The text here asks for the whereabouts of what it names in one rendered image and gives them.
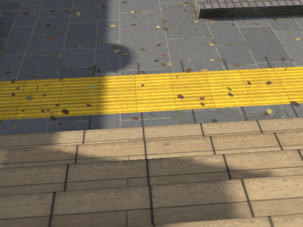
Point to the stairs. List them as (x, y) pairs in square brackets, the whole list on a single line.
[(136, 176)]

